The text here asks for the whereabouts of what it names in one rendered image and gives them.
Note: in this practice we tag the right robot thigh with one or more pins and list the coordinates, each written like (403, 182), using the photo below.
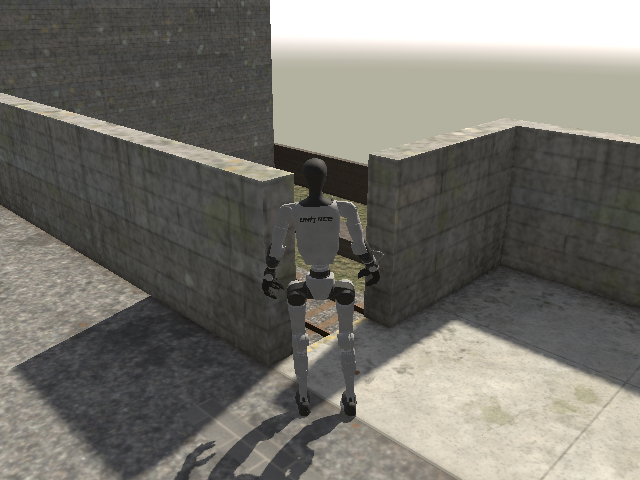
(344, 294)

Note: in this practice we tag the robot left hand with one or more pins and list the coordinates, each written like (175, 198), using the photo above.
(276, 284)

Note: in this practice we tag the robot right hand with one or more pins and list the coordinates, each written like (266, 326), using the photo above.
(376, 276)

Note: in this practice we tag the robot right forearm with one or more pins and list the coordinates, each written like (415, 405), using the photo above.
(368, 259)

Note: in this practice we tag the robot left forearm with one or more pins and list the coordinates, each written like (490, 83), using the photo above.
(270, 266)

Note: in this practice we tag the robot thigh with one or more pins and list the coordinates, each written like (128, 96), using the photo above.
(344, 294)
(297, 300)

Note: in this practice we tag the left robot thigh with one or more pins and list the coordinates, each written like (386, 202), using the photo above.
(297, 300)

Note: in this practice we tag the left robot upper arm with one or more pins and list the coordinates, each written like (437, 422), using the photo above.
(285, 212)

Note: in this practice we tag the right robot upper arm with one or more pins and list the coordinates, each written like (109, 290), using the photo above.
(348, 210)

